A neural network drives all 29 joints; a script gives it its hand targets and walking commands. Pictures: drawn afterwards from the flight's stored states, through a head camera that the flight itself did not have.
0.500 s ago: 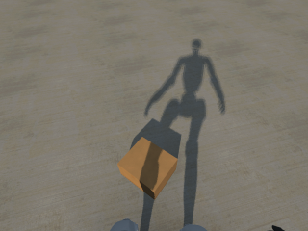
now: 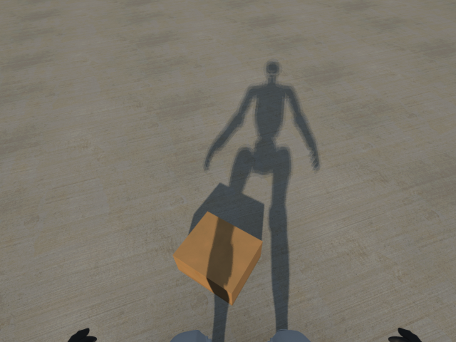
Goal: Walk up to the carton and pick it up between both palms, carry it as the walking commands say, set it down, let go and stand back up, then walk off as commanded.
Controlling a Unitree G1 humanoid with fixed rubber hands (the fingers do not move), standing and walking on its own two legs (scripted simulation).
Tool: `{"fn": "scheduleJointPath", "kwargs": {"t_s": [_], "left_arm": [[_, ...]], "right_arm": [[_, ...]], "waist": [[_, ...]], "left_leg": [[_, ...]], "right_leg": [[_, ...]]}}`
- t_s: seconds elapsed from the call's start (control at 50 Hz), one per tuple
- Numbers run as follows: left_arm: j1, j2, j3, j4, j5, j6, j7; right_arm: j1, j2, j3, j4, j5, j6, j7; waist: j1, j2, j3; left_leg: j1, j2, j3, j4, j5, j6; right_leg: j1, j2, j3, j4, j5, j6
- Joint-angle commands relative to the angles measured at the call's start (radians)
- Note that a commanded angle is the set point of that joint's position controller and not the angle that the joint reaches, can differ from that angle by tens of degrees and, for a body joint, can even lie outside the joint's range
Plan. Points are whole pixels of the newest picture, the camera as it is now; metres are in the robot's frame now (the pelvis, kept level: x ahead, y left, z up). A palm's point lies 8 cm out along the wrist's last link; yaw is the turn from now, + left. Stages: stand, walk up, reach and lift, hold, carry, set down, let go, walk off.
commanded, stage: walk up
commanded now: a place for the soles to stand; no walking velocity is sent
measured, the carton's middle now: (219, 256) +0.55 +0.08 -0.65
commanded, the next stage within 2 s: none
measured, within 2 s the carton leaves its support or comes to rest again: neither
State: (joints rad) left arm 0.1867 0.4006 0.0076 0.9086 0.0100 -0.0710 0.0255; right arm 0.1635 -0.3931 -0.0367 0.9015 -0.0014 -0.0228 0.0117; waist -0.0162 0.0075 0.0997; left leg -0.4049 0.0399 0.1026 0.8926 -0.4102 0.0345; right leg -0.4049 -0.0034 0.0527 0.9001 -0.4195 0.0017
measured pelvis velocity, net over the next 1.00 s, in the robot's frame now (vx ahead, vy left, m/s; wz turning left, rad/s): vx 0.03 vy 0.14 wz -0.11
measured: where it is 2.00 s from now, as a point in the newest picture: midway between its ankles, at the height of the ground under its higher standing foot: outside the picture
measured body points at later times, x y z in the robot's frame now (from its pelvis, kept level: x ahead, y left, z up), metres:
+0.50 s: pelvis +0.01 +0.00 +0.03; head +0.01 -0.01 +0.48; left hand +0.08 +0.31 -0.09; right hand +0.05 -0.31 -0.10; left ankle +0.05 +0.10 -0.69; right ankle +0.04 -0.14 -0.69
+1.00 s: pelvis +0.03 +0.14 -0.01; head +0.10 +0.11 +0.43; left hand +0.08 +0.50 -0.09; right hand +0.20 -0.21 -0.10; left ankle +0.12 +0.27 -0.69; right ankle +0.04 -0.13 -0.69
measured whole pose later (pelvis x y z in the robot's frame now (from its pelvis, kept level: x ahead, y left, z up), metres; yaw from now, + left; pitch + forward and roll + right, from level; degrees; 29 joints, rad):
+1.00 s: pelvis +0.03 +0.14 -0.01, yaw -6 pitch -1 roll -2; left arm 0.33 0.45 0.09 0.91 0.03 -0.09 0.14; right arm -0.01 -0.49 -0.14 0.69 -0.08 0.08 0.11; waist 0.02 0.11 0.20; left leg -0.58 0.07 -0.06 0.97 -0.37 0.00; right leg -0.44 -0.08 0.23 0.85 -0.42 0.07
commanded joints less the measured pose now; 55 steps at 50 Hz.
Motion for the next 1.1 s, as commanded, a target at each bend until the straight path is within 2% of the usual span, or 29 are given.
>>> {"fn": "scheduleJointPath", "kwargs": {"t_s": [0.0,0.04,0.06,0.12,0.16,0.22,0.26,0.28,0.32,0.36,0.4,0.44,0.5,0.54,0.56,0.6,0.62,0.7,0.76,0.82,0.84,0.88,0.92,0.94,0.96,0.98,1.0,1.04,1.08], "left_arm": [[0.02,0.23,0.074,-0.014,0.005,-0.015,0.009],[0.013,0.25,0.072,0.002,0.023,-0.016,0.005],[-0.009,0.254,0.077,-0.011,0.02,-0.013,0.003],[-0.083,0.189,0.054,-0.003,0.005,-0.003,0.001],[-0.016,0.192,0.057,0.044,-0.001,-0.002,0.002],[-0.004,0.226,0.068,0.063,0.009,-0.009,-0.004],[-0.051,0.259,0.078,0.041,0.021,-0.01,0.0],[-0.089,0.249,0.072,0.044,0.015,-0.007,-0.003],[-0.092,0.206,0.056,0.055,0.005,-0.001,-0.004],[-0.046,0.197,0.054,0.063,-0.004,-0.005,-0.002],[-0.017,0.183,0.053,0.083,0.003,0.005,-0.004],[0.011,0.172,0.058,0.099,0.002,0.003,-0.004],[-0.073,0.213,0.062,0.088,0.004,0.001,-0.002],[-0.082,0.203,0.054,0.066,-0.002,0.002,0.004],[0.198,0.355,0.109,0.14,0.002,-0.002,0.06],[0.352,0.434,0.137,0.133,-0.001,-0.019,0.098],[0.343,0.433,0.147,0.125,-0.002,-0.021,0.111],[0.193,0.365,0.137,0.007,0.007,-0.041,0.131],[0.28,0.358,0.146,0.007,0.007,-0.05,0.144],[0.275,0.34,0.146,-0.017,0.016,-0.051,0.133],[0.211,0.363,0.153,-0.046,0.027,-0.052,0.14],[0.162,0.399,0.171,-0.091,0.023,-0.056,0.133],[0.077,0.299,0.142,-0.119,0.022,-0.045,0.129],[0.12,0.236,0.115,-0.117,0.026,-0.043,0.129],[0.183,0.258,0.115,-0.129,0.012,-0.036,0.137],[0.182,0.37,0.126,-0.1,0.024,-0.032,0.145],[0.203,0.378,0.14,-0.085,0.025,-0.024,0.135],[0.269,0.397,0.147,-0.035,0.015,-0.017,0.111],[0.345,0.345,0.151,-0.019,0.001,-0.022,0.104]], "right_arm": [[-0.085,-0.238,-0.06,-0.045,-0.016,-0.017,-0.002],[-0.086,-0.219,-0.054,-0.031,-0.004,-0.005,0.007],[-0.081,-0.218,-0.055,-0.018,-0.007,-0.003,0.008],[0.009,-0.233,-0.061,0.034,-0.023,-0.018,0.005],[-0.058,-0.255,-0.063,0.038,-0.014,-0.023,0.004],[-0.112,-0.208,-0.045,0.039,-0.011,-0.002,0.01],[-0.058,-0.189,-0.042,0.07,0.002,0.0,0.012],[-0.041,-0.194,-0.048,0.076,-0.011,-0.004,0.009],[-0.017,-0.218,-0.052,0.091,-0.006,-0.006,0.006],[-0.032,-0.22,-0.047,0.1,-0.014,-0.012,0.008],[-0.07,-0.227,-0.045,0.083,-0.01,-0.002,0.004],[-0.103,-0.202,-0.041,0.093,-0.001,0.002,0.003],[-0.074,-0.183,-0.037,0.115,0.0,-0.007,0.006],[-0.033,-0.219,-0.046,0.141,-0.006,-0.011,0.002],[-0.184,-0.314,-0.102,-0.046,-0.067,0.038,0.039],[-0.218,-0.202,-0.092,-0.133,-0.08,0.076,0.054],[-0.192,-0.213,-0.092,-0.125,-0.081,0.085,0.059],[-0.139,-0.208,-0.107,-0.186,-0.057,0.088,0.079],[-0.176,-0.221,-0.111,-0.259,-0.063,0.094,0.068],[-0.21,-0.199,-0.114,-0.292,-0.077,0.091,0.08],[-0.192,-0.204,-0.126,-0.326,-0.08,0.102,0.085],[-0.128,-0.237,-0.154,-0.307,-0.073,0.094,0.098],[0.112,-0.273,-0.174,-0.222,-0.084,0.087,0.093],[0.178,-0.358,-0.196,-0.208,-0.101,0.086,0.089],[0.021,-0.389,-0.185,-0.289,-0.08,0.086,0.086],[-0.11,-0.405,-0.197,-0.328,-0.061,0.095,0.086],[-0.157,-0.4,-0.202,-0.326,-0.056,0.09,0.076],[-0.086,-0.323,-0.175,-0.305,-0.044,0.089,0.066],[-0.069,-0.315,-0.17,-0.299,-0.07,0.082,0.054]], "waist": [[0.039,0.028,-0.092],[0.013,-0.075,-0.052],[0.006,-0.053,-0.046],[-0.045,0.057,-0.04],[-0.003,0.146,-0.062],[0.022,0.023,-0.008],[-0.004,-0.088,-0.009],[-0.031,-0.066,0.016],[-0.032,-0.06,-0.005],[-0.016,0.076,-0.021],[0.003,0.049,-0.064],[0.025,-0.046,-0.046],[-0.01,-0.107,-0.063],[-0.028,-0.034,-0.135],[0.062,0.073,-0.034],[0.107,-0.096,-0.025],[0.091,-0.018,-0.059],[0.001,-0.032,-0.138],[0.016,-0.079,-0.197],[0.023,-0.066,-0.137],[-0.001,-0.133,-0.128],[-0.039,-0.225,-0.167],[-0.164,-0.043,-0.263],[-0.224,0.289,-0.262],[-0.128,0.257,-0.241],[-0.097,0.159,-0.235],[-0.062,0.193,-0.191],[-0.048,0.09,-0.099],[-0.035,0.183,-0.139]], "left_leg": [[-0.054,0.199,-0.294,-0.37,-0.064,0.122],[-0.055,0.096,-0.202,-0.308,-0.188,0.052],[-0.013,0.073,-0.188,-0.289,-0.21,0.038],[0.164,0.15,-0.313,-0.456,-0.233,0.06],[0.155,0.262,-0.396,-0.562,-0.275,0.121],[-0.021,0.122,-0.213,-0.441,-0.239,0.049],[0.007,0.054,-0.15,-0.345,-0.127,0.014],[0.082,0.041,-0.132,-0.34,-0.093,0.006],[0.205,0.086,-0.208,-0.441,-0.159,0.036],[0.191,0.17,-0.278,-0.51,-0.121,0.06],[0.093,0.179,-0.281,-0.568,-0.24,0.076],[0.066,0.146,-0.197,-0.519,-0.128,0.046],[0.172,0.06,-0.11,-0.431,0.026,0.003],[0.27,0.104,-0.12,-0.456,0.152,0.02],[0.118,0.076,-0.044,-0.191,0.118,0.019],[-0.328,-0.035,-0.167,0.138,-0.179,-0.008],[-0.363,-0.01,-0.234,0.213,-0.159,-0.004],[-0.38,0.061,-0.269,0.249,-0.049,-0.012],[-0.327,0.095,-0.291,0.223,-0.04,0.006],[-0.224,0.065,-0.203,0.142,-0.032,0.014],[-0.218,0.081,-0.216,0.153,-0.051,0.024],[-0.052,0.09,-0.196,0.03,0.003,0.029],[0.374,0.026,-0.154,-0.183,0.094,0.083],[0.449,0.206,-0.432,-0.367,-0.059,0.151],[0.303,0.359,-0.644,-0.466,0.056,0.214],[0.146,0.347,-0.623,-0.495,-0.117,0.274],[0.105,0.379,-0.661,-0.51,-0.233,0.295],[0.103,0.299,-0.482,-0.487,-0.271,0.208],[0.207,0.267,-0.422,-0.414,-0.092,0.209]], "right_leg": [[0.093,-0.029,0.036,-0.213,-0.013,-0.085],[0.043,-0.076,0.235,-0.356,-0.125,-0.136],[-0.03,-0.118,0.301,-0.396,-0.234,-0.151],[-0.146,-0.032,0.124,-0.275,-0.145,-0.083],[-0.082,-0.003,-0.004,-0.184,0.001,-0.056],[0.066,-0.039,0.137,-0.421,-0.125,-0.088],[0.032,-0.119,0.28,-0.499,-0.225,-0.133],[-0.057,-0.131,0.317,-0.499,-0.26,-0.141],[-0.129,-0.066,0.193,-0.466,-0.171,-0.093],[-0.058,-0.017,0.089,-0.37,0.015,-0.052],[0.078,-0.01,0.039,-0.35,0.043,-0.052],[0.146,-0.032,0.077,-0.448,0.051,-0.056],[0.078,-0.115,0.19,-0.491,0.15,-0.099],[0.091,-0.105,0.142,-0.394,0.31,-0.081],[0.061,-0.165,0.266,-0.471,0.326,-0.151],[0.376,-0.341,0.654,-0.54,0.47,-0.275],[0.409,-0.357,0.66,-0.522,0.516,-0.27],[0.432,-0.31,0.433,-0.366,0.835,-0.297],[0.363,-0.3,0.463,-0.318,0.821,-0.276],[0.176,-0.223,0.34,-0.306,0.788,-0.254],[0.102,-0.271,0.422,-0.323,0.702,-0.268],[0.022,-0.257,0.378,-0.289,0.583,-0.235],[-0.255,-0.083,0.158,-0.065,0.307,-0.131],[-0.419,0.087,0.025,0.255,0.01,-0.058],[-0.448,0.074,-0.029,0.379,-0.242,-0.018],[-0.339,0.01,-0.051,0.46,-0.232,-0.034],[-0.35,-0.035,-0.074,0.463,-0.204,-0.048],[-0.304,-0.049,-0.102,0.364,-0.126,-0.039],[-0.337,-0.054,-0.114,0.287,-0.073,-0.026]]}}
